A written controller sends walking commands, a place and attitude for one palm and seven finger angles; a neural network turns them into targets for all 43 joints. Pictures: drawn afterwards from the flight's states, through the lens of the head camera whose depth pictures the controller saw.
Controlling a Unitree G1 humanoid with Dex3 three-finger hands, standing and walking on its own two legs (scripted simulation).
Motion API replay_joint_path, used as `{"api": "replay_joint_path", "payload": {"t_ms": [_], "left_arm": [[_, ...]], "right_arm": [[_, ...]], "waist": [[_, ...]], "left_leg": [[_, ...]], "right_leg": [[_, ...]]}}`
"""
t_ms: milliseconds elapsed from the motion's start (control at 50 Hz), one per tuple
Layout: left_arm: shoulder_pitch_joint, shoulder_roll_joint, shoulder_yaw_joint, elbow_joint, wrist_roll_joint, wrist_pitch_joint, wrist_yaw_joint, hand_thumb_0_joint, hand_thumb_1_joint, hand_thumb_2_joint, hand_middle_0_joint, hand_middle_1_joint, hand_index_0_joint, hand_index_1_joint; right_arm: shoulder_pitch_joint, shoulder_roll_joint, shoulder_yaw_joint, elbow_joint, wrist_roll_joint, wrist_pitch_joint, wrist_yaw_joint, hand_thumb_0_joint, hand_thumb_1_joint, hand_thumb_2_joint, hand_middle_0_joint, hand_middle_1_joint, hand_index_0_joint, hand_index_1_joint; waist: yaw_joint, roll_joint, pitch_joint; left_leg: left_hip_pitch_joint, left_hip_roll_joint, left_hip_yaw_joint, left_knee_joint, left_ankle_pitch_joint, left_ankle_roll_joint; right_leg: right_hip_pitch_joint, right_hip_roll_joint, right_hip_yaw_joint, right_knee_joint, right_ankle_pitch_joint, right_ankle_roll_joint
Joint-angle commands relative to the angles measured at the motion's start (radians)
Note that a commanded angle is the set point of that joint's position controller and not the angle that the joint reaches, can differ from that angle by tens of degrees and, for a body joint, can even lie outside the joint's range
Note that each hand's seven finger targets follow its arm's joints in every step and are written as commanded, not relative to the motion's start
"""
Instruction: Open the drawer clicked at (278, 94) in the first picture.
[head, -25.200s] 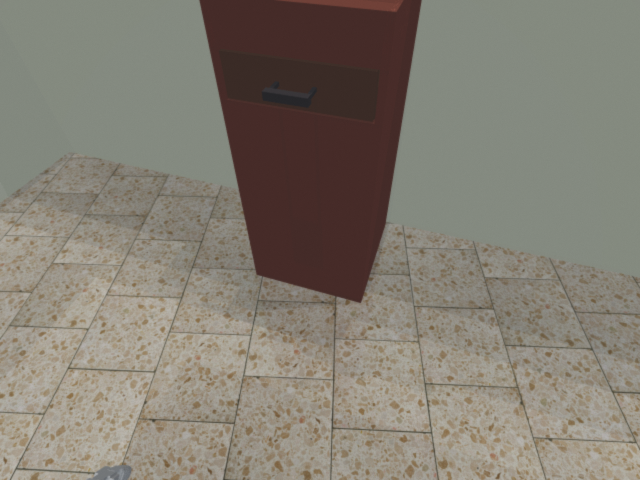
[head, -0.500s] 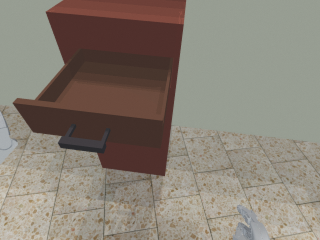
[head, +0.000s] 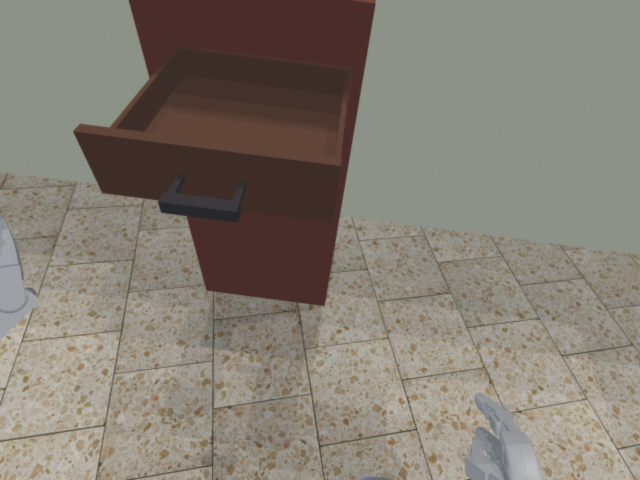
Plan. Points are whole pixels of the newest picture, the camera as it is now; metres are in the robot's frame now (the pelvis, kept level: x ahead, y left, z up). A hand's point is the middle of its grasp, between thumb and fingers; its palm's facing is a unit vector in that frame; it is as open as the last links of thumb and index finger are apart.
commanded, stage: stop stepping back and stand still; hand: left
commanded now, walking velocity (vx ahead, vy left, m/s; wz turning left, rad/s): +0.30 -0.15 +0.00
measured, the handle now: (205, 196) +0.49 +0.19 +0.06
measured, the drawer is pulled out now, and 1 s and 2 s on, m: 0.30 0.30 0.30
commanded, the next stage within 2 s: let the arm hang, fingers relaxed in 0.54 s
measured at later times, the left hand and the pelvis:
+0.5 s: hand out of the picture +0.15 +0.23 +0.25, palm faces +0.46 -0.79 -0.40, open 7.4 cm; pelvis -0.05 +0.00 +0.00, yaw -2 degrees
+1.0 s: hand out of the picture -0.05 +0.18 -0.17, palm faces +0.03 -0.98 -0.19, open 6.9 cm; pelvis -0.05 +0.00 +0.01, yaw +0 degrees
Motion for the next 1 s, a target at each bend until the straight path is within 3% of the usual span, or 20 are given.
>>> {"api": "replay_joint_path", "payload": {"t_ms": [0,40,120,140,160,180,200,220,340,420,460,520,600,620,640,720,760,800,920,980], "left_arm": [[-0.08,0.14,0.137,-0.123,0.003,-0.039,0.046,0.0,0.9,0.9,-0.2,-0.3,-0.2,-0.3],[-0.059,0.091,0.082,-0.05,0.003,-0.016,0.044,0.0,0.9,0.9,-0.2,-0.3,-0.2,-0.3],[-0.12,0.089,0.035,-0.049,0.002,0.016,0.029,0.0,0.9,0.9,-0.2,-0.3,-0.2,-0.3],[-0.148,0.102,0.03,-0.081,0.003,0.02,0.024,0.0,0.9,0.9,-0.2,-0.3,-0.2,-0.3],[-0.142,0.136,0.062,-0.073,-0.003,0.019,0.021,0.0,0.9,0.9,-0.2,-0.3,-0.2,-0.3],[-0.112,0.175,0.099,-0.062,-0.012,0.02,0.023,0.0,0.9,0.9,-0.2,-0.3,-0.2,-0.3],[-0.204,0.22,0.123,-0.125,-0.029,0.0,0.028,0.0,0.9,0.9,-0.2,-0.3,-0.2,-0.3],[-0.181,0.151,0.085,-0.065,-0.023,0.004,0.025,0.0,0.9,0.9,-0.2,-0.3,-0.2,-0.3],[-0.102,0.124,0.079,-0.102,-0.019,-0.005,0.035,0.0,0.9,0.9,-0.2,-0.3,-0.2,-0.3],[-0.143,0.144,0.103,-0.107,-0.012,-0.028,0.036,0.0,0.9,0.9,-0.2,-0.3,-0.2,-0.3],[-0.15,0.139,0.1,-0.095,-0.001,-0.028,0.036,0.0,0.9,0.9,-0.2,-0.3,-0.2,-0.3],[-0.06,0.115,0.089,-0.072,-0.006,-0.022,0.029,0.0,0.9,0.9,-0.2,-0.3,-0.2,-0.3],[-0.049,0.12,0.097,-0.058,-0.026,-0.023,0.016,0.0,0.9,0.9,-0.2,-0.3,-0.2,-0.3],[-0.023,-0.124,-0.383,0.83,0.094,0.172,-0.118,0.0,0.9,0.9,-0.2,-0.3,-0.2,-0.3],[-0.021,-0.17,-0.383,0.866,0.086,0.252,-0.129,0.0,0.9,0.9,-0.2,-0.3,-0.2,-0.3],[-0.133,-0.155,-0.419,1.028,0.074,0.281,-0.138,0.0,0.9,0.9,-0.2,-0.3,-0.2,-0.3],[-0.199,-0.128,-0.426,1.165,0.069,0.284,-0.134,0.0,0.9,0.9,-0.2,-0.3,-0.2,-0.3],[-0.236,-0.127,-0.442,1.323,0.057,0.283,-0.129,0.0,0.9,0.9,-0.2,-0.3,-0.2,-0.3],[-0.174,-0.18,-0.458,1.681,0.043,0.261,-0.122,0.0,0.9,0.9,-0.2,-0.3,-0.2,-0.3],[-0.154,-0.179,-0.475,1.771,0.04,0.255,-0.12,0.0,0.9,0.9,-0.2,-0.3,-0.2,-0.3]], "right_arm": [[-0.074,-0.124,-0.045,-0.109,0.002,-0.086,-0.006,0.0,-0.9,-0.9,0.2,0.3,0.2,0.3],[-0.093,-0.129,-0.036,-0.096,0.013,-0.082,0.004,0.0,-0.9,-0.9,0.2,0.3,0.2,0.3],[-0.109,-0.155,-0.033,-0.095,0.0,-0.057,-0.006,0.0,-0.9,-0.9,0.2,0.3,0.2,0.3],[-0.112,-0.155,-0.035,-0.099,-0.002,-0.051,-0.006,0.0,-0.9,-0.9,0.2,0.3,0.2,0.3],[-0.103,-0.146,-0.037,-0.093,-0.005,-0.044,-0.006,0.0,-0.9,-0.9,0.2,0.3,0.2,0.3],[-0.089,-0.133,-0.032,-0.085,-0.01,-0.038,0.0,0.0,-0.9,-0.9,0.2,0.3,0.2,0.3],[-0.107,-0.135,-0.026,-0.08,-0.008,-0.039,0.001,0.0,-0.9,-0.9,0.2,0.3,0.2,0.3],[-0.092,-0.125,-0.04,-0.059,0.012,-0.051,0.0,0.0,-0.9,-0.9,0.2,0.3,0.2,0.3],[-0.1,-0.122,-0.02,-0.07,-0.003,-0.048,-0.025,0.0,-0.9,-0.9,0.2,0.3,0.2,0.3],[-0.1,-0.142,-0.026,-0.086,0.003,-0.063,-0.03,0.0,-0.9,-0.9,0.2,0.3,0.2,0.3],[-0.083,-0.131,-0.027,-0.083,-0.006,-0.081,-0.022,0.0,-0.9,-0.9,0.2,0.3,0.2,0.3],[-0.09,-0.146,-0.025,-0.086,0.003,-0.088,-0.009,0.0,-0.9,-0.9,0.2,0.3,0.2,0.3],[-0.087,-0.133,-0.032,-0.093,0.008,-0.069,0.006,0.0,-0.9,-0.9,0.2,0.3,0.2,0.3],[-0.057,-0.265,-0.086,0.174,0.007,-0.089,0.067,0.0,-0.9,-0.9,0.2,0.3,0.2,0.3],[0.03,-0.161,-0.073,0.182,-0.001,-0.027,0.069,0.0,-0.9,-0.9,0.2,0.3,0.2,0.3],[0.01,-0.163,-0.033,0.162,-0.022,0.062,0.051,0.0,-0.9,-0.9,0.2,0.3,0.2,0.3],[-0.001,-0.157,-0.029,0.18,-0.028,0.086,0.049,0.0,-0.9,-0.9,0.2,0.3,0.2,0.3],[-0.016,-0.144,-0.02,0.221,-0.033,0.102,0.05,0.0,-0.9,-0.9,0.2,0.3,0.2,0.3],[0.026,-0.104,-0.007,0.365,-0.026,0.11,0.033,0.0,-0.9,-0.9,0.2,0.3,0.2,0.3],[0.071,-0.091,-0.009,0.414,-0.016,0.117,0.029,0.0,-0.9,-0.9,0.2,0.3,0.2,0.3]], "waist": [[-0.008,0.27,-0.06],[0.012,0.205,-0.031],[0.005,0.258,-0.034],[0.008,0.197,-0.043],[0.012,0.065,-0.057],[0.015,-0.082,-0.08],[0.012,-0.13,-0.071],[0.016,-0.174,-0.116],[0.003,0.029,-0.036],[0.002,0.314,-0.066],[0.005,0.252,-0.037],[0.02,0.196,-0.085],[0.001,-0.015,-0.083],[-0.03,-0.002,-0.089],[-0.018,-0.005,-0.166],[0.021,-0.175,-0.048],[0.012,-0.171,0.006],[0.017,0.007,0.06],[0.032,0.231,-0.024],[0.026,0.146,-0.029]], "left_leg": [[-0.058,0.278,-0.317,-0.403,-0.359,0.119],[-0.089,0.242,-0.217,-0.395,-0.331,0.093],[-0.141,0.171,-0.12,-0.37,-0.423,0.026],[-0.134,0.126,-0.08,-0.272,-0.369,0.014],[-0.127,0.076,-0.028,-0.077,-0.256,0.007],[-0.121,0.035,0.014,0.155,-0.131,-0.006],[-0.148,0.026,0.028,0.271,-0.068,-0.017],[-0.162,0.017,-0.001,0.349,-0.144,-0.019],[0.087,0.035,0.043,-0.087,-0.052,0.013],[0.09,0.28,-0.352,-0.362,-0.287,0.117],[0.045,0.289,-0.344,-0.378,-0.22,0.136],[0.019,0.206,-0.151,-0.248,-0.011,0.072],[0.005,0.057,-0.026,-0.041,-0.059,0.002],[-0.042,0.083,-0.026,0.192,0.088,-0.009],[0.011,0.085,-0.034,0.133,0.102,-0.021],[-0.035,0.074,-0.08,0.061,0.182,0.031],[-0.007,0.054,-0.068,0.026,0.197,0.019],[0.017,0.077,-0.096,-0.071,0.232,0.021],[0.083,0.09,-0.097,-0.211,0.051,0.02],[0.129,0.093,-0.094,-0.222,0.037,0.02]], "right_leg": [[0.011,0.011,0.023,0.323,-0.123,0.001],[0.086,0.004,-0.054,0.169,-0.112,-0.004],[0.344,0.043,-0.153,-0.198,-0.13,-0.042],[0.356,0.012,-0.103,-0.283,-0.129,-0.067],[0.322,-0.077,0.034,-0.36,-0.119,-0.12],[0.267,-0.239,0.251,-0.47,-0.124,-0.186],[0.241,-0.32,0.295,-0.495,0.026,-0.214],[0.256,-0.316,0.296,-0.486,-0.098,-0.213],[0.127,-0.207,0.109,-0.366,-0.125,-0.144],[0.071,-0.005,-0.06,0.036,-0.149,-0.023],[0.079,-0.017,-0.045,0.083,-0.168,-0.027],[0.249,-0.017,-0.078,-0.18,-0.022,-0.025],[0.21,-0.176,0.17,-0.375,0.02,-0.094],[0.135,-0.271,0.108,-0.167,0.371,-0.105],[0.143,-0.223,0.085,-0.136,0.406,-0.107],[0.127,-0.147,0.02,-0.164,0.27,-0.059],[0.143,-0.167,0.041,-0.207,0.287,-0.075],[0.146,-0.137,0.028,-0.212,0.213,-0.066],[0.288,-0.107,0.034,-0.324,0.09,-0.068],[0.282,-0.107,0.019,-0.355,0.096,-0.071]]}}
